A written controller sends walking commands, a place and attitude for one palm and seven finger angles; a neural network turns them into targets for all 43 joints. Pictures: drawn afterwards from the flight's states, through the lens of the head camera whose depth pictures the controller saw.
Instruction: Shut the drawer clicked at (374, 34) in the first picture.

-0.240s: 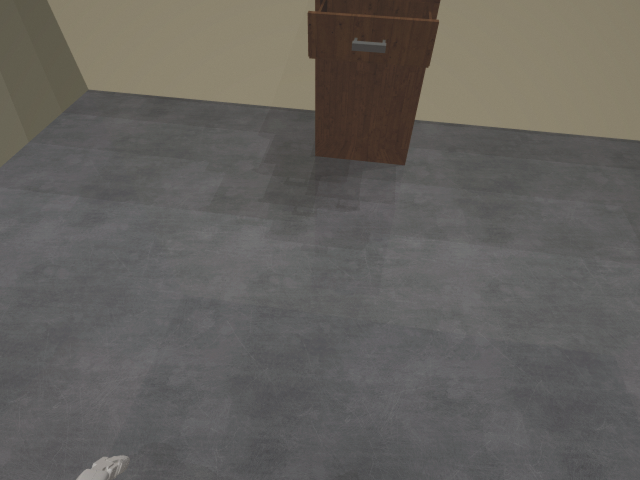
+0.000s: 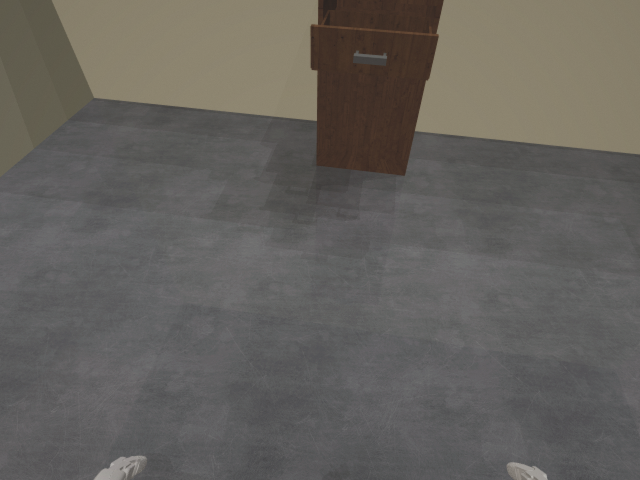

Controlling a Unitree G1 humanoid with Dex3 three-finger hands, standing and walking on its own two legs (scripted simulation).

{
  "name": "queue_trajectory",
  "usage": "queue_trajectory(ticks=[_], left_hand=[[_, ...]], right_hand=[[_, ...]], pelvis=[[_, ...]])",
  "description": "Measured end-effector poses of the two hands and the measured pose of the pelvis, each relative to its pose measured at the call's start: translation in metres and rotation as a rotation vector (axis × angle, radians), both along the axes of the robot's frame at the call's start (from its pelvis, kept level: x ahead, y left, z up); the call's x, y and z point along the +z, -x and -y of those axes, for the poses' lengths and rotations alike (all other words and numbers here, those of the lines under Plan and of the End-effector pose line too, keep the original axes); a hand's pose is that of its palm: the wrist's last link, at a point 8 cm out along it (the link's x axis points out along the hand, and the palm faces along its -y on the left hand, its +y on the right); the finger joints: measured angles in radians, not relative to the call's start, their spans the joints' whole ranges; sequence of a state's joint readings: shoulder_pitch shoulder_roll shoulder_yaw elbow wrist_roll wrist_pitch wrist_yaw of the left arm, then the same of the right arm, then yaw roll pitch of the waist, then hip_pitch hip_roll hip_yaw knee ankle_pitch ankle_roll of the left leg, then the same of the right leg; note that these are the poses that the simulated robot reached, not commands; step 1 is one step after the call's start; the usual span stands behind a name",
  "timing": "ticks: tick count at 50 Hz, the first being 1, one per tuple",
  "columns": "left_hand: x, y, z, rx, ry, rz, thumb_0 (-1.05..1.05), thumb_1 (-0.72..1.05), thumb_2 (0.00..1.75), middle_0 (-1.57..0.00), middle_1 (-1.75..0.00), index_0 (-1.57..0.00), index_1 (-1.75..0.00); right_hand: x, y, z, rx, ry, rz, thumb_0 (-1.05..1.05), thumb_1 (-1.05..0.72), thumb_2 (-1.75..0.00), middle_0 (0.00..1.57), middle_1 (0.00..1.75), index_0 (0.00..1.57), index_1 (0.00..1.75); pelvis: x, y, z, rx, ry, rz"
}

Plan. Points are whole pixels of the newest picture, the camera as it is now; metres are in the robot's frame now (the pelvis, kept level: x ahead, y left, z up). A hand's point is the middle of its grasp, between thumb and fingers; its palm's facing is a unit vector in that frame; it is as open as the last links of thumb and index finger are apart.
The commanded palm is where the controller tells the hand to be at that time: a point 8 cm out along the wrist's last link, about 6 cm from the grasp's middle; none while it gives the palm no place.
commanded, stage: stand and wait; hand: left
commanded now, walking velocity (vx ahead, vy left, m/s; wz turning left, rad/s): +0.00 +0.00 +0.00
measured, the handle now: (370, 56) +1.39 -0.09 -0.05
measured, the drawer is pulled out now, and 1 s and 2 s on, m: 0.30 0.30 0.30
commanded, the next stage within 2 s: look at it before walking up in 0.60 s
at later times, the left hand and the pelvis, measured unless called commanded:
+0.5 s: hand out of the picture +0.05 +0.24 -0.15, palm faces -0.02 -0.94 -0.35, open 7.4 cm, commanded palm none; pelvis -0.02 -0.01 +0.00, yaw +0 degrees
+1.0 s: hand out of the picture +0.05 +0.23 -0.15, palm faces -0.03 -0.94 -0.33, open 7.4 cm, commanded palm none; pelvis -0.03 -0.01 +0.01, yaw +0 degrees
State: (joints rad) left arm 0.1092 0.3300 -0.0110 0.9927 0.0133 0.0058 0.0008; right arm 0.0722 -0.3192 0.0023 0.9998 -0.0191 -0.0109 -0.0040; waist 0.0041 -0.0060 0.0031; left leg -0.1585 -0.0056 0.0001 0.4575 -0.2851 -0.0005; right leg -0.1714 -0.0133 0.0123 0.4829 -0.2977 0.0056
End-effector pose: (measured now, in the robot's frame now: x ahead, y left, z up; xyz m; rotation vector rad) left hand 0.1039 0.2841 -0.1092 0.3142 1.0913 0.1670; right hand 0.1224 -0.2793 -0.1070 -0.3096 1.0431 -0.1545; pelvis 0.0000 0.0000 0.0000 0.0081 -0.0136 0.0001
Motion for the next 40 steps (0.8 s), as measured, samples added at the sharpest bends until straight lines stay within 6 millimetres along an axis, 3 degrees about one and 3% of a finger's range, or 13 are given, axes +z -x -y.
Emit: queue_trajectory(ticks=[19, 28, 40], left_hand=[[-0.004, 0.054, -0.005, 0.049, -0.02, -0.125, 0.0, 0.91, 0.9, -0.2, -0.3, -0.2, -0.3], [-0.002, 0.057, -0.002, 0.04, -0.02, -0.121, 0.0, 0.91, 0.9, -0.2, -0.29, -0.2, -0.3], [-0.001, 0.054, 0.005, 0.024, -0.007, -0.094, 0.0, 0.91, 0.9, -0.2, -0.29, -0.2, -0.3]], right_hand=[[-0.008, 0.06, 0.021, -0.048, 0.021, -0.15, 0.01, -0.9, -0.9, 0.2, 0.3, 0.2, 0.3], [-0.01, 0.076, 0.023, -0.055, 0.011, -0.171, 0.01, -0.9, -0.9, 0.2, 0.3, 0.2, 0.3], [-0.009, 0.08, 0.022, -0.061, 0.005, -0.153, 0.01, -0.9, -0.9, 0.2, 0.3, 0.21, 0.3]], pelvis=[[0.004, 0.013, 0.008, 0.001, 0.002, 0.013], [0.005, 0.021, 0.01, 0.0, 0.002, 0.014], [0.006, 0.026, 0.011, -0.005, 0.002, 0.018]])
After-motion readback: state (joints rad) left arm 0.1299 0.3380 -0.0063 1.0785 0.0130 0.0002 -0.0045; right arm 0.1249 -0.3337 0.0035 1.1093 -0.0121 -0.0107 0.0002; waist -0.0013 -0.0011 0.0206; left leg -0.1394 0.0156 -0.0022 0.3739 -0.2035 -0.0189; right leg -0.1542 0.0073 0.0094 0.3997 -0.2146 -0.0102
